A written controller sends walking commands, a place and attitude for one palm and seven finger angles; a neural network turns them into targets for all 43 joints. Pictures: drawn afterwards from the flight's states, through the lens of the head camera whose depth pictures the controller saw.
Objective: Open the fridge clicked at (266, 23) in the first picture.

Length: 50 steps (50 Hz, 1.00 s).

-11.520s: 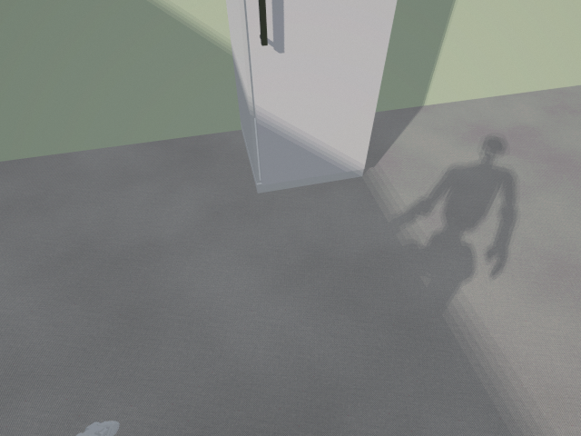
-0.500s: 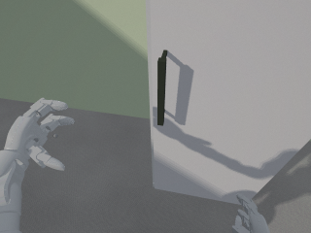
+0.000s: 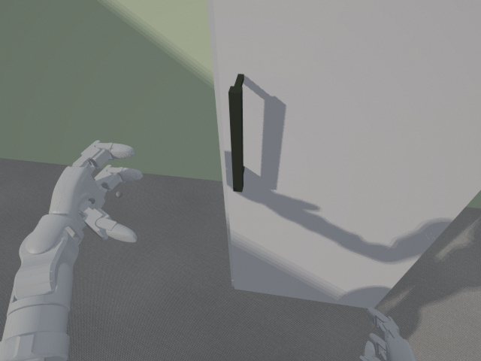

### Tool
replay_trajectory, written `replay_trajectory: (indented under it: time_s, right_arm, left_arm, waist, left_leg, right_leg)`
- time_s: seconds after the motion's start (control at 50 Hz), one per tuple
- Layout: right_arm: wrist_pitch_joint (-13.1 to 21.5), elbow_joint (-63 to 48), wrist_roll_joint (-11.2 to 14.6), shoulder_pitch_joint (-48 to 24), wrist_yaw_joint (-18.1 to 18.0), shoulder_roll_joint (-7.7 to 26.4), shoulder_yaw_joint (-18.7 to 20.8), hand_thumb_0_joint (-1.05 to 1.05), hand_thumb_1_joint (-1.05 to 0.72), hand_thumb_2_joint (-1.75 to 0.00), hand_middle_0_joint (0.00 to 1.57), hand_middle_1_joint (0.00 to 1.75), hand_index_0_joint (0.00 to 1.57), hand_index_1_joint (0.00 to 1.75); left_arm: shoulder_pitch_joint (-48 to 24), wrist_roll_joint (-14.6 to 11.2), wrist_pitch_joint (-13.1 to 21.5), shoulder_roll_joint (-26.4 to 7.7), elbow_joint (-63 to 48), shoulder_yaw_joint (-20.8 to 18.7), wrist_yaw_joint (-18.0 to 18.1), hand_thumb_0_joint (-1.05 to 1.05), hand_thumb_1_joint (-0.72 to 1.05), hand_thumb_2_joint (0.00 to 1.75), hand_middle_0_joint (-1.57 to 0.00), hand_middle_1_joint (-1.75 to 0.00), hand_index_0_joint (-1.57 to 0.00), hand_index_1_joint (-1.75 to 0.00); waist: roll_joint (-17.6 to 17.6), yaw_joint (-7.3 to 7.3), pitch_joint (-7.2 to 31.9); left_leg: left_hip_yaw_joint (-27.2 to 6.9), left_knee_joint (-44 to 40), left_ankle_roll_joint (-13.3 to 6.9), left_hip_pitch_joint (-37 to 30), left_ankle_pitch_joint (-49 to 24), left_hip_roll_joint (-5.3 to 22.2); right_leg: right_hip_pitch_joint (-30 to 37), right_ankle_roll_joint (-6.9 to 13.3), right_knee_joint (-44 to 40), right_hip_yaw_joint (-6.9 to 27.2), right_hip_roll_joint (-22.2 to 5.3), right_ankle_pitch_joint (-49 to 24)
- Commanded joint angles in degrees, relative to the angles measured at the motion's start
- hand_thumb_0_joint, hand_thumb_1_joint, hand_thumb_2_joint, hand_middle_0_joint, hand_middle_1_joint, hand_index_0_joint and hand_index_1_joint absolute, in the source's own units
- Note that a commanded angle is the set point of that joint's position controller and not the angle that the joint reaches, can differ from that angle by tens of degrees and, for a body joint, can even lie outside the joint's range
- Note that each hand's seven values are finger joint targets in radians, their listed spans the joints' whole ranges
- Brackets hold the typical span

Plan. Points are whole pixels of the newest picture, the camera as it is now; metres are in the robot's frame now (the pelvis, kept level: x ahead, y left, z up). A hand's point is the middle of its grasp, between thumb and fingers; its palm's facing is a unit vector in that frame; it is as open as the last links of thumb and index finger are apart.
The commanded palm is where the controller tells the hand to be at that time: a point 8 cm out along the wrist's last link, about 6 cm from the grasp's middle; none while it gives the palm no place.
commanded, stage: move the hooked fingers beside the handle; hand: left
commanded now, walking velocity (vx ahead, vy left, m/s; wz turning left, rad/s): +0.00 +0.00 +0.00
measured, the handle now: (239, 139) +0.48 +0.04 +0.13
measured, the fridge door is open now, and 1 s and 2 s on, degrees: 0 0 0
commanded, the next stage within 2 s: feel for the door with the fingertips in 1.74 s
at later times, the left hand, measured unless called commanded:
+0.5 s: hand (167, 166) +0.39 +0.16 +0.13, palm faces -0.08 -1.00 -0.02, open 14.0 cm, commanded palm +0.37 +0.20 +0.13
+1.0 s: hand (205, 148) +0.45 +0.10 +0.12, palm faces -0.08 -1.00 -0.01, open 14.0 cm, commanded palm +0.42 +0.16 +0.13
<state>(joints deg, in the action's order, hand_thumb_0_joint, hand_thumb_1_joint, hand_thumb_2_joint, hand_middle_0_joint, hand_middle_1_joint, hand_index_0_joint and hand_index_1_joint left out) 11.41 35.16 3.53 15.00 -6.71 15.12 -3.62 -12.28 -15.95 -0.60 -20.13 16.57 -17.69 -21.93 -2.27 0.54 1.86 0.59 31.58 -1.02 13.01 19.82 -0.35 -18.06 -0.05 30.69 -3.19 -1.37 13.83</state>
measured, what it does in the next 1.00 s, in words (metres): stands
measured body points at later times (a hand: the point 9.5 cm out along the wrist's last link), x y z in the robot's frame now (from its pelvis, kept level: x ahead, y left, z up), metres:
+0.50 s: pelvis +0.00 -0.01 +0.00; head +0.02 -0.02 +0.45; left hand +0.39 +0.21 +0.13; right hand +0.12 -0.26 -0.10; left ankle -0.04 +0.11 -0.73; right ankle +0.02 -0.12 -0.73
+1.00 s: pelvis +0.00 -0.01 -0.01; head +0.04 -0.02 +0.44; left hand +0.45 +0.15 +0.13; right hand +0.07 -0.26 -0.13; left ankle -0.04 +0.11 -0.73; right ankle +0.02 -0.12 -0.73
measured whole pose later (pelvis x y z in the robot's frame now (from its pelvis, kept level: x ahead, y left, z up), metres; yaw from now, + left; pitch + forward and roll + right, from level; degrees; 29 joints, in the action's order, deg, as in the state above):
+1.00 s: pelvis +0.00 -0.01 -0.01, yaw -2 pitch +7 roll +0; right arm 4.2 38.4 2.2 19.3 -2.9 14.3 -1.8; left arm -42.1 -8.0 10.9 -14.0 50.2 -11.7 -7.6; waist -1.4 -3.9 2.6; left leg 2.1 33.6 -0.4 20.1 20.5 0.3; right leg -26.5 0.7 34.0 -1.7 -0.6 14.5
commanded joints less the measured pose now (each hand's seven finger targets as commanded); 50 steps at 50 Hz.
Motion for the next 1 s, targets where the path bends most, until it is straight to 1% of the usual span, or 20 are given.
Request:
replay_trajectory:
  time_s: [0.0, 0.06, 0.12, 0.16, 0.2, 0.26, 0.28, 0.38, 0.42, 0.46, 0.54, 0.56, 0.62, 0.66, 0.72, 0.76, 0.8, 0.82, 0.92, 0.98]
  right_arm:
    - [2.95, -8.01, 0.16, -4.56, -0.49, 6.51, 2.94, 0.0, -0.9, -0.9, 0.2, 0.3, 0.2, 0.3]
    - [2.65, -7.66, 0.12, -4.14, -0.34, 6.62, 2.91, 0.0, -0.9, -0.9, 0.2, 0.3, 0.2, 0.3]
    - [2.3, -7.48, 0.15, -4.01, -0.11, 6.37, 2.93, 0.0, -0.9, -0.9, 0.2, 0.3, 0.2, 0.3]
    - [1.71, -7.08, 0.02, -3.54, 0.14, 6.69, 3.07, 0.0, -0.9, -0.9, 0.2, 0.3, 0.2, 0.3]
    - [1.28, -7.33, 0.08, -3.69, 0.33, 6.43, 3.01, 0.0, -0.9, -0.9, 0.2, 0.3, 0.2, 0.3]
    - [0.19, -6.62, -0.06, -2.76, 0.51, 6.88, 3.16, 0.0, -0.9, -0.9, 0.2, 0.3, 0.2, 0.3]
    - [-0.03, -6.93, -0.04, -3.01, 0.57, 6.65, 3.16, 0.0, -0.9, -0.9, 0.2, 0.3, 0.2, 0.3]
    - [-0.73, -6.61, -0.21, -1.74, 0.94, 6.36, 3.43, 0.0, -0.9, -0.9, 0.2, 0.3, 0.2, 0.3]
    - [-0.85, -6.0, -0.11, -1.09, 1.04, 6.29, 3.57, 0.0, -0.9, -0.9, 0.2, 0.3, 0.2, 0.3]
    - [-1.25, -5.47, -0.12, -0.32, 1.23, 6.64, 3.76, 0.0, -0.9, -0.9, 0.2, 0.3, 0.2, 0.3]
    - [-1.9, -4.7, -0.2, 0.48, 1.66, 6.48, 3.96, 0.0, -0.9, -0.9, 0.2, 0.3, 0.2, 0.3]
    - [-2.19, -4.53, -0.41, 1.03, 1.72, 6.78, 4.09, 0.0, -0.9, -0.9, 0.2, 0.3, 0.2, 0.3]
    - [-2.66, -4.64, -0.58, 1.3, 2.14, 6.28, 4.15, 0.0, -0.9, -0.9, 0.2, 0.3, 0.2, 0.3]
    - [-3.22, -3.91, -0.82, 2.33, 2.28, 6.37, 4.24, 0.0, -0.9, -0.9, 0.2, 0.3, 0.2, 0.3]
    - [-3.59, -3.84, -0.78, 2.6, 2.54, 6.07, 4.17, 0.0, -0.9, -0.9, 0.2, 0.3, 0.2, 0.3]
    - [-3.94, -3.13, -0.85, 3.56, 2.68, 6.25, 4.29, 0.0, -0.9, -0.9, 0.2, 0.3, 0.2, 0.3]
    - [-4.04, -3.33, -1.08, 4.21, 2.83, 6.43, 4.51, 0.0, -0.9, -0.9, 0.2, 0.3, 0.2, 0.3]
    - [-4.06, -3.26, -1.03, 4.11, 2.93, 6.19, 4.54, 0.0, -0.9, -0.9, 0.2, 0.3, 0.2, 0.3]
    - [-4.76, -2.38, -1.12, 5.95, 3.45, 6.43, 4.83, 0.0, -0.9, -0.9, 0.2, 0.3, 0.2, 0.3]
    - [-5.23, -2.91, -1.17, 6.26, 3.59, 6.57, 4.91, 0.0, -0.9, -0.9, 0.2, 0.3, 0.2, 0.3]
  left_arm:
    - [-23.13, -0.66, 4.44, -11.69, -10.42, -2.27, 1.03, 0.0, -0.5, 0.3, -0.3, -1.2, -0.3, -1.2]
    - [-25.62, -0.06, 4.68, -11.27, -8.48, -1.24, 2.11, 0.0, -0.5, 0.3, -0.3, -1.2, -0.3, -1.2]
    - [-27.57, 0.42, 4.7, -9.33, -7.04, 0.44, 3.39, 0.0, -0.5, 0.3, -0.3, -1.2, -0.3, -1.2]
    - [-27.64, 0.97, 4.77, -10.33, -4.63, -0.43, 4.5, 0.0, -0.5, 0.3, -0.3, -1.2, -0.3, -1.2]
    - [-30.06, 1.32, 4.91, -7.88, -4.19, 1.73, 5.09, 0.0, -0.5, 0.3, -0.3, -1.2, -0.3, -1.2]
    - [-30.67, 2.01, 5.29, -11.02, -0.48, -0.9, 6.31, 0.0, -0.5, 0.3, -0.3, -1.2, -0.3, -1.2]
    - [-32.91, 2.19, 5.75, -10.3, -1.28, -0.12, 6.44, 0.0, -0.5, 0.3, -0.3, -1.2, -0.3, -1.2]
    - [-36.92, 2.74, 7.92, -8.8, -0.46, 1.58, 7.09, 0.0, -0.5, 0.3, -0.3, -1.2, -0.3, -1.2]
    - [-38.6, 2.71, 8.35, -6.71, 0.89, 3.39, 7.36, 0.0, -0.5, 0.3, -0.3, -1.2, -0.3, -1.2]
    - [-39.47, 2.96, 8.32, -5.37, 3.47, 4.55, 7.84, 0.0, -0.5, 0.3, -0.3, -1.2, -0.3, -1.2]
    - [-43.25, 3.9, 8.31, -3.1, 6.83, 6.15, 9.67, 0.0, -0.5, 0.3, -0.3, -1.2, -0.3, -1.2]
    - [-43.6, 4.17, 8.7, -5.49, 7.68, 4.0, 10.48, 0.0, -0.5, 0.3, -0.3, -1.2, -0.3, -1.2]
    - [-44.86, 5.02, 10.11, -4.88, 8.01, 4.06, 11.89, 0.0, -0.5, 0.3, -0.3, -1.2, -0.3, -1.2]
    - [-47.18, 5.73, 10.99, -4.68, 10.57, 4.49, 12.67, 0.0, -0.5, 0.3, -0.3, -1.2, -0.3, -1.2]
    - [-49.67, 6.27, 12.26, -3.45, 12.94, 5.41, 13.32, 0.0, -0.5, 0.3, -0.3, -1.2, -0.3, -1.2]
    - [-52.66, 6.48, 13.02, -3.29, 15.81, 5.68, 13.78, 0.0, -0.5, 0.3, -0.3, -1.2, -0.3, -1.2]
    - [-53.52, 6.59, 13.97, -5.07, 16.06, 3.8, 14.14, 0.0, -0.5, 0.3, -0.3, -1.2, -0.3, -1.2]
    - [-53.38, 6.73, 14.33, -4.24, 16.72, 4.32, 14.06, 0.0, -0.5, 0.3, -0.3, -1.2, -0.3, -1.2]
    - [-55.78, 7.2, 15.58, -3.55, 21.84, 4.87, 14.48, 0.0, -0.5, 0.3, -0.3, -1.2, -0.3, -1.2]
    - [-55.2, 7.5, 16.48, -5.43, 22.13, 3.23, 14.39, 0.0, -0.5, 0.3, -0.3, -1.2, -0.3, -1.2]
  waist:
    - [-0.33, -0.87, 12.13]
    - [0.99, -0.85, 12.08]
    - [-0.75, -0.97, 12.86]
    - [3.26, -0.65, 12.55]
    - [1.85, -1.09, 13.61]
    - [4.83, -0.69, 12.97]
    - [2.24, -0.98, 14.02]
    - [0.14, -1.52, 16.98]
    - [0.23, -2.22, 16.73]
    - [3.65, -2.64, 15.93]
    - [2.27, -3.1, 15.39]
    - [4.84, -2.52, 15.87]
    - [2.62, -2.16, 18.7]
    - [4.18, -2.94, 17.81]
    - [2.08, -3.15, 18.0]
    - [4.03, -3.96, 16.97]
    - [4.47, -3.45, 20.47]
    - [2.34, -3.31, 21.04]
    - [4.62, -4.38, 20.0]
    - [3.4, -3.73, 21.16]
  left_leg:
    - [-0.91, -4.79, 0.02, 0.06, -15.76, 0.16]
    - [-1.28, -4.77, 0.09, 0.4, -15.77, 0.24]
    - [-1.23, -4.81, 0.33, 0.07, -15.71, 0.14]
    - [-1.16, -4.71, 0.01, 0.98, -15.77, 0.31]
    - [-0.94, -4.93, 0.09, 0.96, -15.6, 0.2]
    - [-0.68, -4.66, -0.09, 2.95, -15.34, 0.33]
    - [-0.38, -4.57, -0.12, 2.49, -15.3, 0.11]
    - [-0.41, -3.74, -0.03, 0.83, -18.09, 0.12]
    - [-0.5, -3.56, 0.14, 0.29, -18.32, 0.17]
    - [-0.59, -3.45, -0.05, 0.72, -18.37, 0.34]
    - [-0.47, -3.31, 0.09, 1.53, -16.8, 0.02]
    - [-0.64, -3.28, -0.05, 2.48, -17.11, 0.11]
    - [-0.09, -2.88, 0.03, 2.06, -18.73, -0.08]
    - [-0.04, -2.54, -0.09, 2.6, -19.55, 0.11]
    - [0.32, -2.41, -0.01, 3.01, -18.33, -0.07]
    - [0.22, -2.06, -0.15, 3.81, -17.55, -0.09]
    - [0.47, -2.07, -0.19, 3.99, -17.81, -0.17]
    - [0.73, -1.74, -0.07, 3.81, -18.48, -0.25]
    - [0.99, -1.08, -0.24, 5.75, -18.3, -0.22]
    - [1.22, -1.13, -0.29, 6.45, -18.07, -0.39]
  right_leg:
    - [8.09, 1.23, -2.58, 0.24, 0.78, -12.25]
    - [8.07, 1.34, -2.49, 0.22, 0.84, -11.96]
    - [7.43, 1.41, -2.12, 0.13, 0.67, -12.21]
    - [8.14, 1.31, -2.23, 0.27, 0.79, -12.34]
    - [8.18, 1.32, -1.88, 0.41, 0.58, -12.75]
    - [9.17, 1.18, -1.94, 0.78, 0.55, -13.06]
    - [9.19, 1.26, -1.8, 1.16, 0.44, -13.4]
    - [9.61, 1.51, -0.96, 1.2, 0.67, -16.44]
    - [8.46, 1.53, -0.93, 0.94, 0.84, -16.76]
    - [7.64, 1.36, -0.93, 0.56, 1.06, -16.66]
    - [5.94, 1.41, -0.8, 0.68, 0.96, -15.35]
    - [7.31, 1.34, -0.55, 0.65, 0.98, -15.73]
    - [8.61, 1.43, 0.22, 1.14, 0.85, -18.06]
    - [8.01, 1.29, 0.45, 0.96, 0.98, -18.91]
    - [7.33, 1.41, 0.56, 1.37, 1.08, -18.34]
    - [6.61, 1.32, 0.52, 1.25, 1.13, -17.82]
    - [8.35, 1.24, 1.08, 1.66, 1.24, -18.88]
    - [8.39, 1.38, 1.33, 1.81, 1.18, -19.74]
    - [7.5, 1.18, 1.62, 1.78, 1.45, -20.67]
    - [8.5, 1.26, 1.97, 1.96, 1.32, -20.74]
